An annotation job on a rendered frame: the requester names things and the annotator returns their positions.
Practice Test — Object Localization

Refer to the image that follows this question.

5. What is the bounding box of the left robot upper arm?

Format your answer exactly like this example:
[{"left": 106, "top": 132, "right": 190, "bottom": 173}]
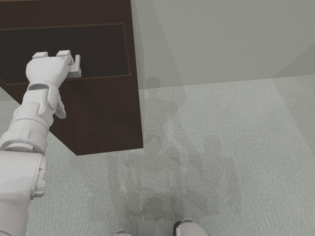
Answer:
[{"left": 0, "top": 150, "right": 49, "bottom": 236}]

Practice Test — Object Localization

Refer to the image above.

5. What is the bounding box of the cabinet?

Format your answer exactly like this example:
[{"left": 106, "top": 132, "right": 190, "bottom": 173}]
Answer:
[{"left": 0, "top": 0, "right": 143, "bottom": 156}]

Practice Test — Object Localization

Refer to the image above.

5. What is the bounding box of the handle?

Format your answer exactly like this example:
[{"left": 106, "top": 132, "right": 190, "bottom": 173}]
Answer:
[{"left": 66, "top": 55, "right": 81, "bottom": 78}]

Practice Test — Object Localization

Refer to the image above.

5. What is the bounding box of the robot left shin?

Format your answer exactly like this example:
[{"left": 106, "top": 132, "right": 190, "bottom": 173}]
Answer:
[{"left": 116, "top": 230, "right": 128, "bottom": 234}]

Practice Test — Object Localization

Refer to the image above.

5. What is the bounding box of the robot left forearm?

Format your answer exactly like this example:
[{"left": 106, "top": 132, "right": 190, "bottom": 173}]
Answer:
[{"left": 0, "top": 81, "right": 59, "bottom": 156}]

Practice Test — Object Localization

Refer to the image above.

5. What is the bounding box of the robot left hand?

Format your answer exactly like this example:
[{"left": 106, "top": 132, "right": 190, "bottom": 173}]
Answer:
[{"left": 26, "top": 50, "right": 75, "bottom": 119}]

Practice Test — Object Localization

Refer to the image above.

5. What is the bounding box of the robot shin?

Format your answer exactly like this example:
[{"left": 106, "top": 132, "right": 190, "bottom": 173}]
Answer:
[
  {"left": 180, "top": 218, "right": 193, "bottom": 225},
  {"left": 116, "top": 230, "right": 128, "bottom": 234}
]

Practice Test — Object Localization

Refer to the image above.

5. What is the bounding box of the drawer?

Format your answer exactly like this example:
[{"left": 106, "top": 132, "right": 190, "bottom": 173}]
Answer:
[{"left": 0, "top": 22, "right": 129, "bottom": 84}]

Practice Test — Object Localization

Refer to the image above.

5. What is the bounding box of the robot right shin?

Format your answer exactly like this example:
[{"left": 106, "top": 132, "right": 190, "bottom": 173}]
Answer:
[{"left": 180, "top": 218, "right": 193, "bottom": 225}]

